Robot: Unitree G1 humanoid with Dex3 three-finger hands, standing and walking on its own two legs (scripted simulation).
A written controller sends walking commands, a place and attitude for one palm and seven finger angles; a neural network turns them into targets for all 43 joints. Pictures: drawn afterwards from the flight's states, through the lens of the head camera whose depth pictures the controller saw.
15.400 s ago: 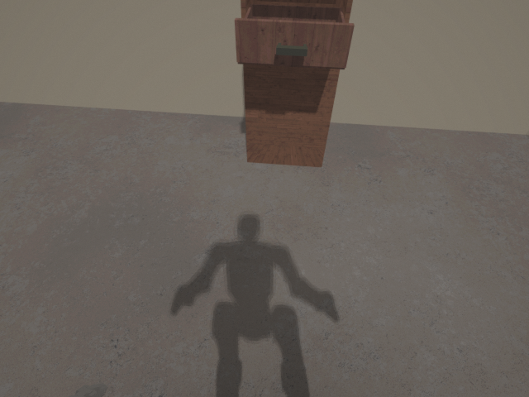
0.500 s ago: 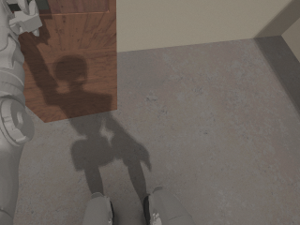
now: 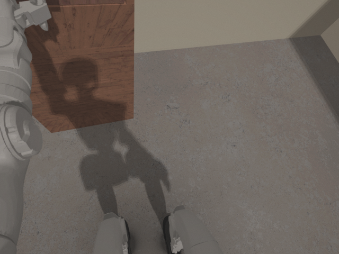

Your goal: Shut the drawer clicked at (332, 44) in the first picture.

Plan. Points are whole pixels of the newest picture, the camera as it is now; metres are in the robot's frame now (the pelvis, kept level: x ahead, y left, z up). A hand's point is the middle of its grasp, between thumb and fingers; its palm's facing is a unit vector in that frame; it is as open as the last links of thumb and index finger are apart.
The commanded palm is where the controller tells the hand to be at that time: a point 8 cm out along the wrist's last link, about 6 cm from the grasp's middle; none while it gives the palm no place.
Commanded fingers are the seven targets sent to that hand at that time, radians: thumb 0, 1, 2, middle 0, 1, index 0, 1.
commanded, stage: pull the fist back off the drawer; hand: left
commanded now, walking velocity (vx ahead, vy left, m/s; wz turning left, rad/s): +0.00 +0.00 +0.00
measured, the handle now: out of the picture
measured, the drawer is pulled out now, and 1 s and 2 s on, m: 0.00 0.00 0.00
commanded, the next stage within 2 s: draw the hand back to the body in 0.32 s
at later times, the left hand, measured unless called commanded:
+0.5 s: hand (44, 9) +0.60 +0.15 +0.12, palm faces +0.11 -0.99 -0.01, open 3.1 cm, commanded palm +0.54 +0.19 +0.13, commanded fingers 0.00 0.90 0.90 -1.40 -1.60 -1.40 -1.60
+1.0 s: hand out of the picture +0.41 +0.19 +0.18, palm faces +0.15 -0.98 -0.12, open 3.2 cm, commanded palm +0.37 +0.23 +0.19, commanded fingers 0.00 0.90 0.90 -1.40 -1.60 -1.40 -1.60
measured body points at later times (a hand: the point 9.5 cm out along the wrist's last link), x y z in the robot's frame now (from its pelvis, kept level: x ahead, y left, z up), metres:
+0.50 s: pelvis +0.04 -0.01 +0.02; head +0.18 +0.00 +0.45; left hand +0.59 +0.20 +0.12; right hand +0.00 -0.26 -0.08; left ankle +0.06 +0.10 -0.65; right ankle +0.02 -0.13 -0.65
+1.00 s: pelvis +0.06 -0.02 +0.07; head +0.08 -0.03 +0.52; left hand +0.40 +0.24 +0.18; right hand +0.24 -0.26 -0.02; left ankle +0.06 +0.10 -0.65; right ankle +0.02 -0.13 -0.65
